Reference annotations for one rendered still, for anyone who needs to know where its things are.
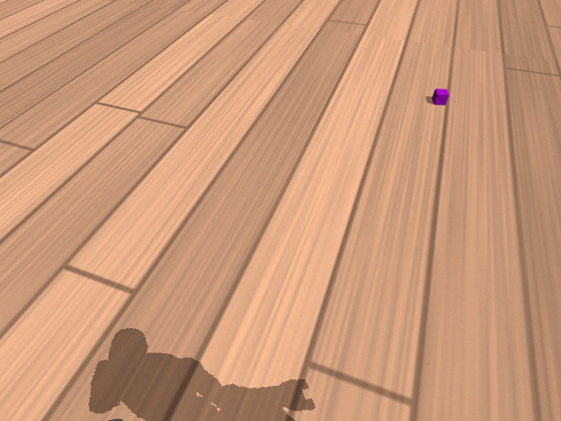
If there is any cube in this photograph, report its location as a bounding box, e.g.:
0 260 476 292
432 89 449 105

